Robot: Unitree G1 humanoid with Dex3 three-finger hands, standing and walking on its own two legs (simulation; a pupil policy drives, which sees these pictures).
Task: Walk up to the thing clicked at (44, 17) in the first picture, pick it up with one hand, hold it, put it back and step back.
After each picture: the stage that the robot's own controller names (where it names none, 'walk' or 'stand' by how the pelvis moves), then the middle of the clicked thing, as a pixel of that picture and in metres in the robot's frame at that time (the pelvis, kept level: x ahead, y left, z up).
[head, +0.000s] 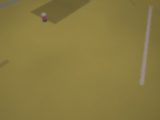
stand; (44, 17) +2.06 +0.51 -0.72
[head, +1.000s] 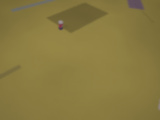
walk; (60, 25) +1.96 +0.18 -0.70
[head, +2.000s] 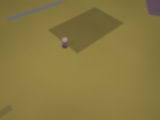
walk; (64, 43) +1.39 +0.12 -0.71
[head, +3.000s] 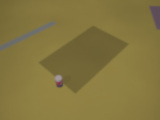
walk; (59, 81) +0.88 +0.20 -0.70
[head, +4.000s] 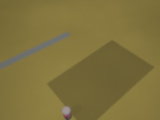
walk; (67, 113) +0.54 +0.19 -0.71
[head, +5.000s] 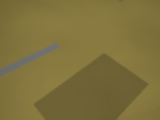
stand; out of the picture +0.34 +0.19 -0.71
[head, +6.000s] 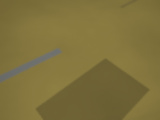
stand; out of the picture +0.35 +0.18 -0.73
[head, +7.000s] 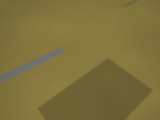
stand; out of the picture +0.33 +0.18 -0.73
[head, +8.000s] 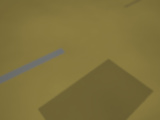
stand; out of the picture +0.33 +0.18 -0.73
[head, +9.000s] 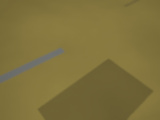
stand; out of the picture +0.33 +0.17 -0.73
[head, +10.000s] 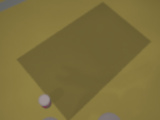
go down; (45, 101) +0.39 +0.18 -0.54
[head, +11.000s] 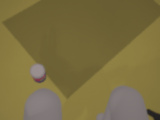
go down; (38, 73) +0.44 +0.19 -0.33
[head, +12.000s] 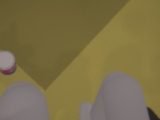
close in; (6, 63) +0.43 +0.22 -0.25
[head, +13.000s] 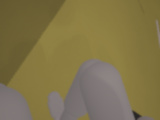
close; out of the picture +0.43 +0.25 -0.23
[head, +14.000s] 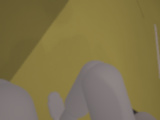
lift; out of the picture +0.41 +0.24 -0.23
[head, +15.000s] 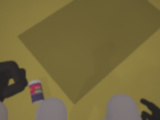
lift; (36, 91) +0.38 +0.25 -0.44
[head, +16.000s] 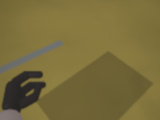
close; out of the picture +0.32 +0.24 -0.70
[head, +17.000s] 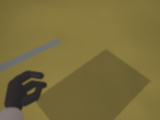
hold; out of the picture +0.32 +0.26 -0.71
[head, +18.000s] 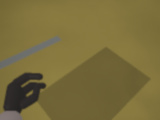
stand; out of the picture +0.32 +0.26 -0.70
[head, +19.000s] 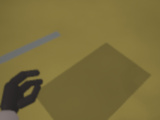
stand; out of the picture +0.32 +0.26 -0.69
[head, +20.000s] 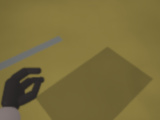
stand; out of the picture +0.32 +0.26 -0.70
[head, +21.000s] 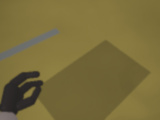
stand; out of the picture +0.33 +0.26 -0.68
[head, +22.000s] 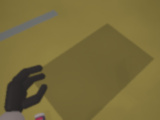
stand; out of the picture +0.34 +0.25 -0.62
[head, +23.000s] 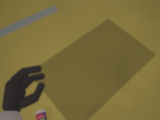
stand; (41, 119) +0.35 +0.25 -0.61
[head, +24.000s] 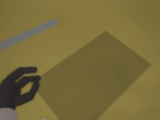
stand; out of the picture +0.34 +0.25 -0.65
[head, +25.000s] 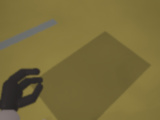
stand; out of the picture +0.33 +0.24 -0.65
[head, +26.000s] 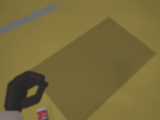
close; (43, 117) +0.35 +0.25 -0.60
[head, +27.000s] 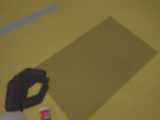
close; (45, 117) +0.35 +0.24 -0.60
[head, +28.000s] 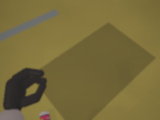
close; out of the picture +0.35 +0.23 -0.62
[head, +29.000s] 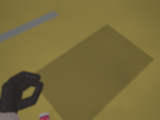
close; out of the picture +0.35 +0.23 -0.62
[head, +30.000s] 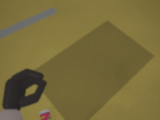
close; (46, 119) +0.35 +0.22 -0.61
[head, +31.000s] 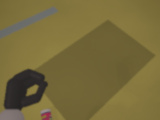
close; (47, 119) +0.35 +0.22 -0.61
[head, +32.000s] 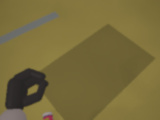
close; out of the picture +0.35 +0.22 -0.63
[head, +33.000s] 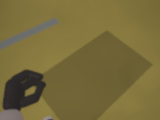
hold; out of the picture +0.35 +0.21 -0.64
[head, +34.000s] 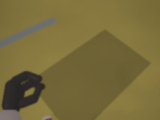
hold; out of the picture +0.35 +0.21 -0.64
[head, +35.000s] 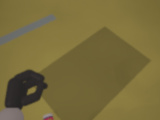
close; out of the picture +0.35 +0.20 -0.64
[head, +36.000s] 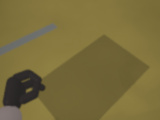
hold; out of the picture +0.35 +0.20 -0.67
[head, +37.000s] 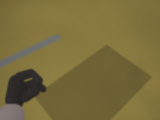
hold; out of the picture +0.34 +0.19 -0.70
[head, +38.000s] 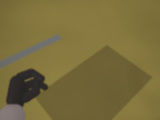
hold; out of the picture +0.34 +0.17 -0.70
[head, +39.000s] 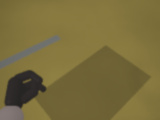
close; out of the picture +0.35 +0.15 -0.70
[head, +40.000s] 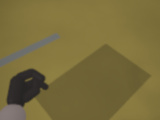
close; out of the picture +0.36 +0.11 -0.69
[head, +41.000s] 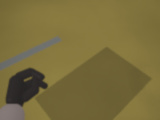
close; out of the picture +0.37 +0.05 -0.70
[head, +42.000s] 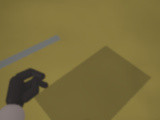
close; out of the picture +0.39 -0.01 -0.70
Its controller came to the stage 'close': yes
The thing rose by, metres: 0.15
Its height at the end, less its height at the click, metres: -0.02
